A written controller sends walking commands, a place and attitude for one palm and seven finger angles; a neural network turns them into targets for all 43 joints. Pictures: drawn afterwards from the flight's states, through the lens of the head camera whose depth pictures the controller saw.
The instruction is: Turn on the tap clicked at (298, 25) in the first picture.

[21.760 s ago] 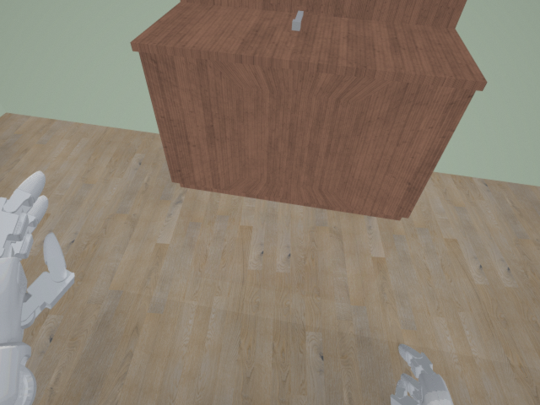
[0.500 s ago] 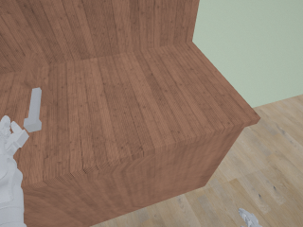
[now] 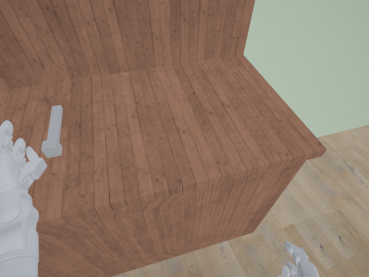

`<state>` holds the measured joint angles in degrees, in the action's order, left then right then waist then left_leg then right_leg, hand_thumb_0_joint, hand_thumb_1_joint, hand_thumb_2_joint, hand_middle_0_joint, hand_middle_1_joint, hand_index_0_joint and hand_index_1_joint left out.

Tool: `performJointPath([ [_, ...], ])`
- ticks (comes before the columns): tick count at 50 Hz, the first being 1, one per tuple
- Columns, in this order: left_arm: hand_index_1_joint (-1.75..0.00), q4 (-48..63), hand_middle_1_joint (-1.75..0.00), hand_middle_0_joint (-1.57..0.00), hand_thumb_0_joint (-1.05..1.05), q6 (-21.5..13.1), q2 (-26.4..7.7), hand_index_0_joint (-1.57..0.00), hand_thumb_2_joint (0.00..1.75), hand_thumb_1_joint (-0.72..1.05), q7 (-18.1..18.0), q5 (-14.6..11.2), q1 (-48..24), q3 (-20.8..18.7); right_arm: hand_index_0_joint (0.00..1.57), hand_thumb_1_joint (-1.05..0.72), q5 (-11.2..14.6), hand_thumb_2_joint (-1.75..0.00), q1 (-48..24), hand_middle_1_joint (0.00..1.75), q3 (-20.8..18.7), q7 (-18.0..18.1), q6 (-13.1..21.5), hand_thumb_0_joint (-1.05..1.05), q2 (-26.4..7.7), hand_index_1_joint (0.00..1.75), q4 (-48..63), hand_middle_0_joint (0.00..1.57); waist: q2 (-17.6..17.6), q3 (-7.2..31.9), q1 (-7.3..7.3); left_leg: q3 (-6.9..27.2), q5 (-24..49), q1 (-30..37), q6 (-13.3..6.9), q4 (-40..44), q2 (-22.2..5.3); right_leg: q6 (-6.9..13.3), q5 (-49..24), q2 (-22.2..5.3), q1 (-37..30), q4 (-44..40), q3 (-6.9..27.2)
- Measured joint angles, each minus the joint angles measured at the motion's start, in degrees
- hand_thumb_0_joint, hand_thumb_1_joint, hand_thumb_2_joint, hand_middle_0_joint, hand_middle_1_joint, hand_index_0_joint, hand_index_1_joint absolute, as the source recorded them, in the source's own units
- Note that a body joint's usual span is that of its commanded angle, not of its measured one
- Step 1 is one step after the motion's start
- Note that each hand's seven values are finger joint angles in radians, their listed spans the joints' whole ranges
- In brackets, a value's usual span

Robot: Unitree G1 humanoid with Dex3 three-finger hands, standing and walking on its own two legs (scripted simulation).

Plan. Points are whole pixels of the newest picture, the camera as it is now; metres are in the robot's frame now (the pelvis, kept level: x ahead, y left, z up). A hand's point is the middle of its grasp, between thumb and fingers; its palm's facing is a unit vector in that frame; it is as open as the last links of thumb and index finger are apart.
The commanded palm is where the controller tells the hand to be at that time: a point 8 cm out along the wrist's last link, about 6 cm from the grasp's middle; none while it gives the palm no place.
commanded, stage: push the lever round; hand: left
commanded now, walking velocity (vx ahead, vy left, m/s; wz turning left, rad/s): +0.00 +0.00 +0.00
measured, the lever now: (52, 148) +0.34 +0.31 +0.10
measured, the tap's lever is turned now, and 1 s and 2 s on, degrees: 0 23 44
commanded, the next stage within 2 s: none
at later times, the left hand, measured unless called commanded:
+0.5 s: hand (53, 163) +0.30 +0.30 +0.10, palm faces +0.58 -0.81 -0.07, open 7.8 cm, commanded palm +0.27 +0.32 +0.09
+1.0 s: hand (83, 153) +0.33 +0.25 +0.10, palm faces +0.65 -0.76 -0.05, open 7.8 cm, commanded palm +0.29 +0.27 +0.09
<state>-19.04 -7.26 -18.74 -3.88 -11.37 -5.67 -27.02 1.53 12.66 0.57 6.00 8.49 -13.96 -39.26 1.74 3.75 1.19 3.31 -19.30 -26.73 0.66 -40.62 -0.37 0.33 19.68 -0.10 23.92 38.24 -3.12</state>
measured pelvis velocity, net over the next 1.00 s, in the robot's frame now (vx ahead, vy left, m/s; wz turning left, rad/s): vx -0.01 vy -0.02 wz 0.01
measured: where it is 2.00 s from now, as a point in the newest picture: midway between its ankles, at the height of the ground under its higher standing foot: outside the picture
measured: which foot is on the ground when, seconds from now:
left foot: down 0.00-1.00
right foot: down 0.00-1.00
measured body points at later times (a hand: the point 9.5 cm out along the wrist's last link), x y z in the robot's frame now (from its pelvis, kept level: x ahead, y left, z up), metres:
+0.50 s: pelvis -0.01 -0.01 +0.00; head +0.01 -0.02 +0.45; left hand +0.27 +0.34 +0.10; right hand +0.15 -0.26 -0.10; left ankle +0.01 +0.12 -0.72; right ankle +0.00 -0.12 -0.72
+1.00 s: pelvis -0.01 -0.02 +0.00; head +0.00 -0.03 +0.45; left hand +0.29 +0.28 +0.10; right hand +0.15 -0.26 -0.10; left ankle +0.01 +0.12 -0.72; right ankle +0.00 -0.12 -0.72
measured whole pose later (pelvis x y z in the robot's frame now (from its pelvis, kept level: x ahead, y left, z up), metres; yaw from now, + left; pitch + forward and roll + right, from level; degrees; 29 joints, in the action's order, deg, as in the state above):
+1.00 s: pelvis -0.01 -0.02 +0.00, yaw +0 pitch +5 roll -1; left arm -19.6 -5.4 -10.3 -22.9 -5.3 -11.7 -17.7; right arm 0.1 11.1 0.7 5.0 5.8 -13.3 -40.1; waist 2.3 3.9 0.3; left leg 4.0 -18.3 -26.5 1.9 -40.2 -0.9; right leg 1.6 19.7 0.4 24.5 39.6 -3.7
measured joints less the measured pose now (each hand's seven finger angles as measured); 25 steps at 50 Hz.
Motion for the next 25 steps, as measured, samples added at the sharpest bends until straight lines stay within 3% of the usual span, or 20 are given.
performJointPath([
  [10, -0.15, 3.25, -0.15, -0.16, 0.02, 0.44, 2.31, -0.15, 0.90, 0.90, -3.38, 0.77, 2.20, 2.34, 0.20, -0.90, -0.22, -0.90, -0.19, 0.30, 0.19, -0.39, -0.11, 0.02, 0.41, 0.30, -0.06, 0.20, 0.28, 0.16, 0.01, -0.17, 0.19, 0.79, 0.14, 0.24, 0.00, 0.12, 0.06, -0.02, -0.46, 0.34, 0.17],
  [25, -0.15, -1.02, -0.15, -0.16, 0.02, 0.09, 1.91, -0.15, 0.92, 0.91, -4.75, 1.41, -2.34, 3.08, 0.20, -0.90, -0.06, -0.90, -0.43, 0.30, 0.36, 0.47, -0.43, 0.02, -0.37, 0.30, -1.20, 0.20, 0.39, -0.63, 0.06, 0.96, 0.90, -0.18, 0.85, -0.13, -0.30, 0.89, -0.20, 0.34, 0.33, 0.98, -0.90],
])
